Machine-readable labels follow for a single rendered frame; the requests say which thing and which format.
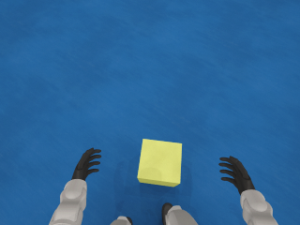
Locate carton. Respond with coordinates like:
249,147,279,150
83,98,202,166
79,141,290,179
137,139,182,188

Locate robot left hand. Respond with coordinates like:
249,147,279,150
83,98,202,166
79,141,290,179
71,147,101,181

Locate robot right hand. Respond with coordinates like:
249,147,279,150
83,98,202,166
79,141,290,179
218,156,256,196

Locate left robot forearm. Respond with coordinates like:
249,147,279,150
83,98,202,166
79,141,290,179
49,179,87,225

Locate right robot forearm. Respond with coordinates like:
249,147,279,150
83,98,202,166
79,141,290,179
240,189,278,225

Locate robot right foot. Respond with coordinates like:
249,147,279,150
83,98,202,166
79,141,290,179
161,202,173,225

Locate robot right thigh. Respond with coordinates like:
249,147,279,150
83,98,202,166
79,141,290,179
165,209,198,225

